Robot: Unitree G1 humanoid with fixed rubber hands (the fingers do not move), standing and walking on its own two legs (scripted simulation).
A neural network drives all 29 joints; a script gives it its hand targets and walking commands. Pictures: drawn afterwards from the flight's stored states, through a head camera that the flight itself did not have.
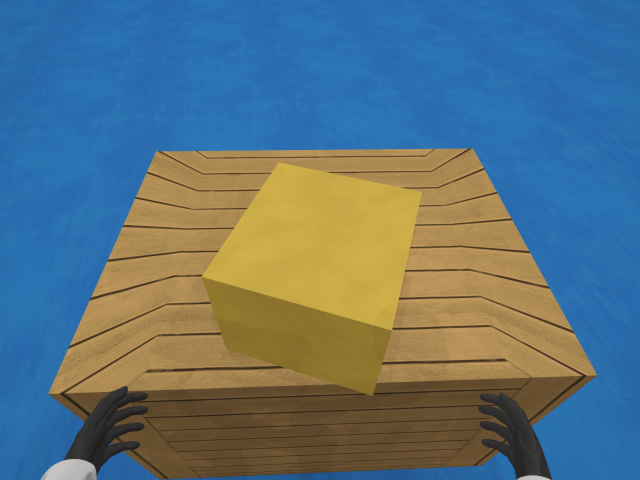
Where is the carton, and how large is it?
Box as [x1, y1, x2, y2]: [202, 162, 421, 395]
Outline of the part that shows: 278,162 202,275 202,279 226,348 372,395 393,323 421,192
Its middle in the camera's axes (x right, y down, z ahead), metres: +0.00 +0.06 +0.67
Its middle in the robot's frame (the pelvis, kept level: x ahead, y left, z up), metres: +0.47 +0.02 -0.05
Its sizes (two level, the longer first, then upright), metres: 0.281 0.265 0.211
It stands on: a pedestal, 0.62 m high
